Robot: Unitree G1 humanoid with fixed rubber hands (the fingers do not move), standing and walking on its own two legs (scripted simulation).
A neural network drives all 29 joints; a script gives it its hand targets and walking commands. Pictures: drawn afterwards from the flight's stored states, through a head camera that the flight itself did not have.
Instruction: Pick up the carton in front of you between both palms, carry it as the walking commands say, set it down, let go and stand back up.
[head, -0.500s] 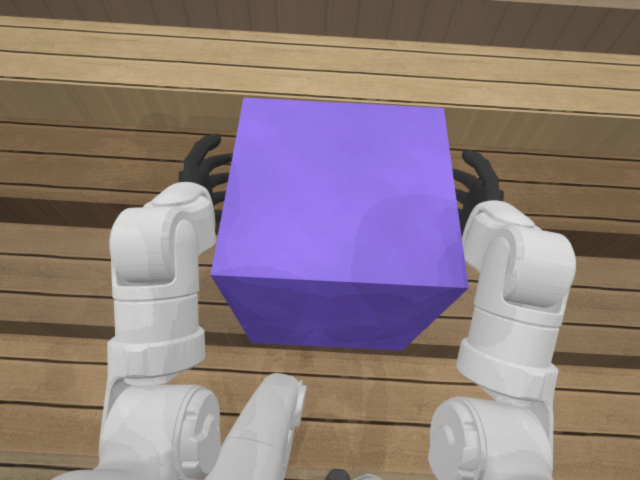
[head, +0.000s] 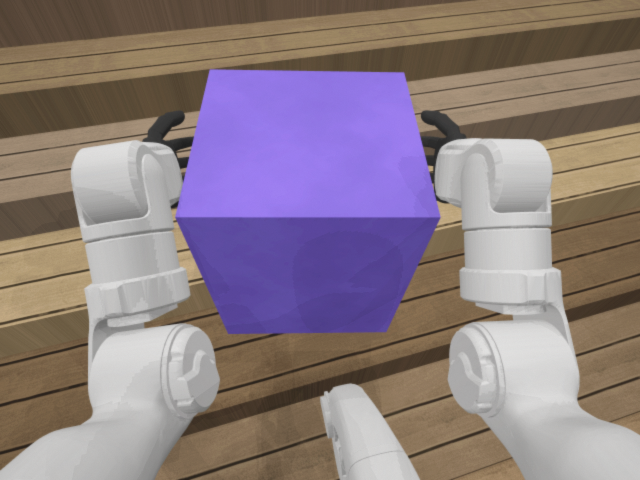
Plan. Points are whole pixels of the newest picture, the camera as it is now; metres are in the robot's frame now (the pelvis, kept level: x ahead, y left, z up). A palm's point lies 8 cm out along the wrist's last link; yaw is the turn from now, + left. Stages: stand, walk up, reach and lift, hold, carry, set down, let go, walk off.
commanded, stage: carry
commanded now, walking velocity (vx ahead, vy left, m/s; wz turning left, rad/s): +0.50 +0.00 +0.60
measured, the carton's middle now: (307, 215) +0.40 -0.07 +0.12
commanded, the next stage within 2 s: none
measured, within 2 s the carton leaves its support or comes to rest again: neither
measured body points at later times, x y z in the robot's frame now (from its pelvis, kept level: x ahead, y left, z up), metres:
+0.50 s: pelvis +0.29 -0.05 +0.14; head +0.33 -0.04 +0.59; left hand +0.63 +0.22 +0.31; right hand +0.73 -0.07 +0.31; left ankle +0.26 +0.04 -0.54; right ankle +0.27 -0.17 -0.60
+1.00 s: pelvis +0.58 -0.04 +0.23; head +0.65 +0.00 +0.67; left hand +0.96 +0.15 +0.31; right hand +0.98 -0.16 +0.32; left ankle +0.56 +0.09 -0.21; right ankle +0.52 -0.06 -0.47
